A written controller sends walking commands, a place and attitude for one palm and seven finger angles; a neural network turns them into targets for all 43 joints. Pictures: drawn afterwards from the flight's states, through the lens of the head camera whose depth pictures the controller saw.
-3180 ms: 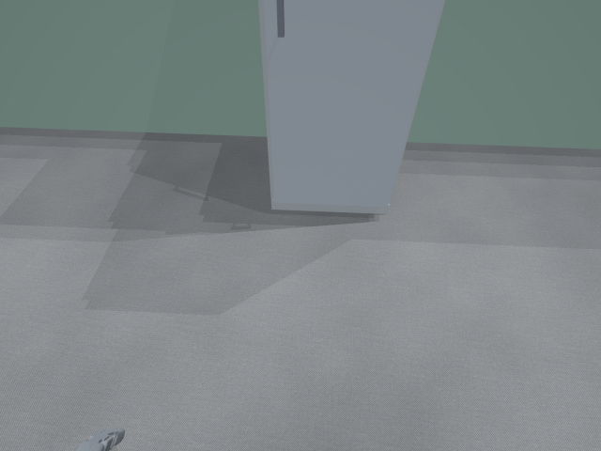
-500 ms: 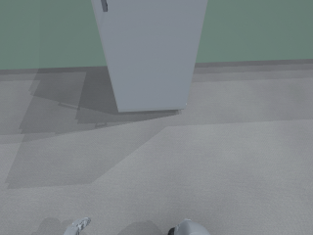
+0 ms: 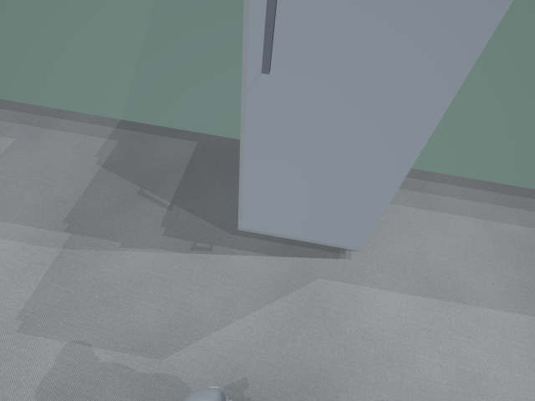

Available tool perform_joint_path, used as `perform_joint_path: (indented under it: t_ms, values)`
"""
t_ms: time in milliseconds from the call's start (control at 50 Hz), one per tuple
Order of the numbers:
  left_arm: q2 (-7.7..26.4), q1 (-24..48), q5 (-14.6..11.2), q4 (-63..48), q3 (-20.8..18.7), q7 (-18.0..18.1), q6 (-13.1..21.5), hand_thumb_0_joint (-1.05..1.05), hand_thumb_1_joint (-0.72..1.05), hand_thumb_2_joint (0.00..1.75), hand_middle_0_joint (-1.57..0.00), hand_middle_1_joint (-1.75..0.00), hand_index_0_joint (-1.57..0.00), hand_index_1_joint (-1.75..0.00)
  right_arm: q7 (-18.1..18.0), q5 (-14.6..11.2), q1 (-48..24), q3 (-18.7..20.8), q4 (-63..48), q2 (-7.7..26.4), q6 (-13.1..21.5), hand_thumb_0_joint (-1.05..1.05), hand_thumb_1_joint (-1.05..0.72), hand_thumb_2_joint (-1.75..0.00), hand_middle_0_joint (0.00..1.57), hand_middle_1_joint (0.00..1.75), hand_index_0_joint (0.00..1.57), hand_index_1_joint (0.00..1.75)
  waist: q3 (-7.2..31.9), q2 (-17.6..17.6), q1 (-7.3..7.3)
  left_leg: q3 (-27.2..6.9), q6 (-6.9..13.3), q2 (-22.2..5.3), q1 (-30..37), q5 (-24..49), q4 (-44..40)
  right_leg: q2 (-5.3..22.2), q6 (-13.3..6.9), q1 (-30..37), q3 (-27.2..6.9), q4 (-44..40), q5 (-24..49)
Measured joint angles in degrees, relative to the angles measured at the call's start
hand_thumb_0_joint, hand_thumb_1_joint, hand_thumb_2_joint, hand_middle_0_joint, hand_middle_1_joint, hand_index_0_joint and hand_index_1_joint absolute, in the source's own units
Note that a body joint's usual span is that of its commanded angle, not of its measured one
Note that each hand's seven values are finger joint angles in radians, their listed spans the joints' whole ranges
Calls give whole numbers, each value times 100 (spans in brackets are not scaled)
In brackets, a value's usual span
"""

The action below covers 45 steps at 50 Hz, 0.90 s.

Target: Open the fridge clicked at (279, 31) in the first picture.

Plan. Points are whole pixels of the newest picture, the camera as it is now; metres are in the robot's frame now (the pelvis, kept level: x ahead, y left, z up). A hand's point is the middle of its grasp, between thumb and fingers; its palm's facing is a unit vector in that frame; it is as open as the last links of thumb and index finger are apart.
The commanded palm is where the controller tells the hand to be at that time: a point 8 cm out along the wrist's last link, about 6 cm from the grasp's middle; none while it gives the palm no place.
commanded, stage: take the last steps up to it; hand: left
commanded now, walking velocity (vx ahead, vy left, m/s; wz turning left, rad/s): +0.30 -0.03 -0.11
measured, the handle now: out of the picture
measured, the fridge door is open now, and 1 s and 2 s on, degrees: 0 0 0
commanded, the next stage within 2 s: come to a stop and stand still in 0.80 s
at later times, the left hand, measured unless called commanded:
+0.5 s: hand (203, 333) +0.25 +0.13 -0.15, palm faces -0.06 -0.97 -0.22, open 7.3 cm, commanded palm none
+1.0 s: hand (207, 335) +0.25 +0.13 -0.17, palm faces +0.06 -0.99 -0.12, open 7.3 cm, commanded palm none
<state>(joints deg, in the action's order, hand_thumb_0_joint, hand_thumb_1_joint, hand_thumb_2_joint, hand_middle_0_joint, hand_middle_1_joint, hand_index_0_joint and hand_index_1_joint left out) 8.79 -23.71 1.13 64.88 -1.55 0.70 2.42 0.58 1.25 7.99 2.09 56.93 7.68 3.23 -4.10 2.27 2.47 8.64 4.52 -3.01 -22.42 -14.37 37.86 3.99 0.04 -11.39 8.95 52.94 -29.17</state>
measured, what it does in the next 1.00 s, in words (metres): walks ahead: right foot, then left foot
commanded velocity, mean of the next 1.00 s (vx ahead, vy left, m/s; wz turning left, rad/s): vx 0.18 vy -0.02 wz -0.01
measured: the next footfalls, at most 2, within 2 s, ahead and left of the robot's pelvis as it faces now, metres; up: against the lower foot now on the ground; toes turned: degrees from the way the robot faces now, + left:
right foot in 0.48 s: +0.25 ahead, -0.16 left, +0.00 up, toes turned -11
left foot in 0.90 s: +0.40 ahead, +0.06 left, +0.00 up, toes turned +6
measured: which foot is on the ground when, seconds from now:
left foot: down 0.00-0.48, up 0.50-0.88, down 0.90-1.00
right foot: up 0.00-0.46, down 0.48-0.92, up 0.94-1.00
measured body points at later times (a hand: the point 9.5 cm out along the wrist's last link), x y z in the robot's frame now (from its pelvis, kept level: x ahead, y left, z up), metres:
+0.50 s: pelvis +0.15 -0.05 +0.01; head +0.17 -0.07 +0.45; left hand +0.25 +0.18 -0.13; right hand +0.05 -0.24 -0.16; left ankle +0.07 +0.08 -0.71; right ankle +0.21 -0.16 -0.72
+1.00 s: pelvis +0.31 -0.02 +0.01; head +0.32 +0.01 +0.46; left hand +0.25 +0.18 -0.16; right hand +0.39 -0.25 -0.12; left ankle +0.36 +0.06 -0.72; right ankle +0.23 -0.15 -0.68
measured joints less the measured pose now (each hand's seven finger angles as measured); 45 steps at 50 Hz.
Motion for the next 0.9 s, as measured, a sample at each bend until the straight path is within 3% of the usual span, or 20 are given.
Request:
perform_joint_path:
  t_ms: [60, 120, 240, 420, 480, 520, 560, 620, 760, 900]
  values:
    - [1, 101, 11, 18, -38, -38, -72, 0, 91, 90, -20, -30, -20, -30, -164, -92, 125, 84, 25, -32, 94, -2, -94, -90, 20, 30, 20, 30, -20, 5, -66, 124, -17, 96, 433, 21, -430, 20, -12, -918, -371, 1412, 333]
    - [30, 283, 56, -83, -100, -58, -127, 0, 91, 90, -20, -30, -20, -30, -218, -71, 311, 101, 130, 87, 121, -3, -96, -90, 20, 30, 20, 30, 61, -3, -119, 201, 16, 190, 859, 133, -967, 143, 47, -1517, -494, 1479, 845]
    - [83, 694, 87, -356, -177, -98, -224, 0, 91, 90, -20, -30, -20, -30, -203, -52, 885, 68, 490, 94, 34, -1, -94, -90, 20, 30, 20, 30, 277, -17, -158, 247, -39, 314, 1493, 171, -1643, 355, 151, -1930, -579, 504, 1572]
    - [114, 1203, 71, -546, -214, -149, -245, 0, 92, 90, -20, -30, -20, -30, -144, 24, 1517, 74, 812, -51, -61, 0, -92, -90, 20, 30, 20, 30, 245, -195, -473, 336, -348, 198, 2002, -293, -1673, 252, 57, -1357, -415, -1381, 1500]
    - [102, 1275, 89, -645, -201, -165, -74, 0, 92, 90, -20, -30, -20, -30, -123, 8, 1697, 74, 900, -62, -104, 0, -91, -90, 20, 30, 20, 30, 212, -289, -500, 306, -477, 5, 1868, -807, -973, 71, -108, -876, -299, -2096, 1762]
    - [34, 1314, 74, -673, -174, -130, 83, 0, 92, 90, -20, -30, -20, -30, -87, -25, 1651, 61, 967, -28, -194, 0, -91, -90, 20, 30, 20, 30, 118, -412, -460, -43, -367, -109, 1330, -1293, 489, -50, -207, -855, -188, -1841, 1682]
    - [-46, 1216, 39, -667, -143, -90, 152, 0, 91, 90, -20, -30, -20, -30, -59, -33, 1549, 85, 976, 18, -265, 1, -91, -90, 20, 30, 20, 30, 119, -446, -404, -322, -288, -85, 717, -1229, 1859, -130, -239, -634, -115, -1936, 1495]
    - [-39, 976, 6, -591, -192, 32, 155, -1, 94, 90, -20, -30, -20, -30, -52, -17, 1321, 127, 855, 88, -288, 1, -91, -90, 20, 30, 19, 30, 236, -429, -339, -446, -319, -162, -10, -677, 2610, -241, -230, -220, -49, -2454, 1559]
    - [-138, 465, 56, -224, -55, 17, 131, -1, 93, 90, -20, -30, -20, -30, -42, -22, 606, 183, 378, 208, -255, 1, -92, -90, 19, 30, 19, 30, 314, -386, -275, -400, -535, -343, -594, -56, 1255, -351, -189, 447, 36, -3207, 1589]
    - [-209, 87, 43, 18, -32, 0, 44, 0, 91, 90, -20, -30, -20, -30, -6, -27, 209, 84, 185, 190, -105, 0, -92, -90, 19, 30, 19, 30, 240, -242, -12, -237, -418, -141, 175, 405, -559, -254, 90, 720, 49, -2704, 918]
